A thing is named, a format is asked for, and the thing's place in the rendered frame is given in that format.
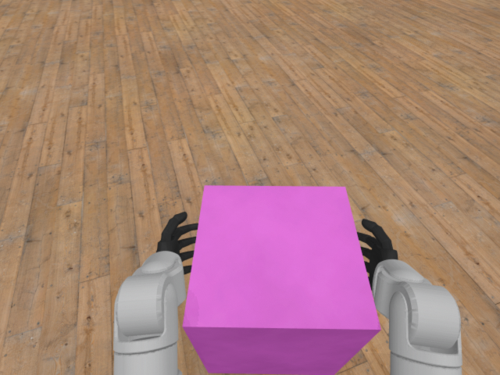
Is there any carton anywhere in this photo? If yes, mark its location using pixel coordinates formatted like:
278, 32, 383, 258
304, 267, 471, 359
182, 185, 381, 375

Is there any right robot hand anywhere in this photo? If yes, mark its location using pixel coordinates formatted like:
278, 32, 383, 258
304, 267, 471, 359
357, 219, 398, 290

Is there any left robot hand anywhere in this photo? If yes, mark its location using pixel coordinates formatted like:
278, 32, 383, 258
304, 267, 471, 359
156, 212, 198, 274

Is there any robot right forearm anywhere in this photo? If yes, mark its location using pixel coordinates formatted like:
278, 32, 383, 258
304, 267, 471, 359
372, 259, 463, 375

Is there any robot left forearm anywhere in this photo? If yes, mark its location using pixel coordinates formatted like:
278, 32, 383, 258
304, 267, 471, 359
113, 251, 186, 375

